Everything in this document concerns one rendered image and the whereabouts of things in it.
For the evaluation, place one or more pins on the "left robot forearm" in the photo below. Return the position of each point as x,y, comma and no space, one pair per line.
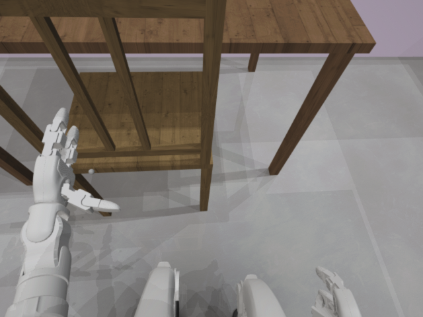
44,278

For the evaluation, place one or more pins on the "left robot hand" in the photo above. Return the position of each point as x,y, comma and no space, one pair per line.
53,167

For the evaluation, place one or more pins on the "robot left thigh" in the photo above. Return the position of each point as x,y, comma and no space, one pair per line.
160,293

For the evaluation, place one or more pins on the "robot right thigh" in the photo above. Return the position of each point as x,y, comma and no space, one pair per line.
256,299

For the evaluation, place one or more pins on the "right robot hand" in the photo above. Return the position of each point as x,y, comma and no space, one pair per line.
341,303

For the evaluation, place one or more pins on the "robot thigh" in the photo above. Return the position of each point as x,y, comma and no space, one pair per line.
256,299
160,293

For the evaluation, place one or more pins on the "chair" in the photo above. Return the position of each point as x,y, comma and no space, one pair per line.
130,121

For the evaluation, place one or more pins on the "table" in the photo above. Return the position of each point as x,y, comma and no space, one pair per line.
251,26

